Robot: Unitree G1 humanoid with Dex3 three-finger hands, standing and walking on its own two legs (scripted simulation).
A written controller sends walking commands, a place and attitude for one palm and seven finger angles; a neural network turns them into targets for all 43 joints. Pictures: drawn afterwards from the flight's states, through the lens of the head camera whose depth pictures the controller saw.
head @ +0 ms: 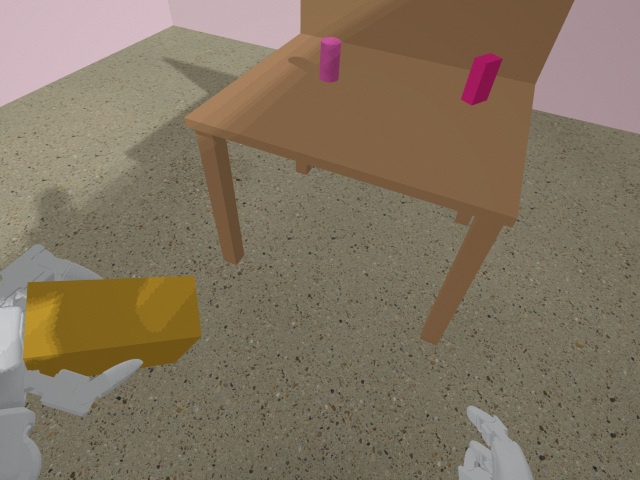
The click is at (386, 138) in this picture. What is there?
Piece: table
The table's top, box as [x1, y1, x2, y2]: [184, 33, 534, 227]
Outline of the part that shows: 184,117 185,124 188,127 511,227 517,218 534,84 496,76 488,98 485,101 471,106 460,99 469,70 342,42 340,53 339,77 335,82 324,82 320,80 318,77 321,38 300,33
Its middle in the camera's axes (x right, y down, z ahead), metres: +0.18 -0.43 +1.25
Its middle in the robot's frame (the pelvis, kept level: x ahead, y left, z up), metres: +1.22 -0.12 -0.13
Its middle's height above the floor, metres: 0.64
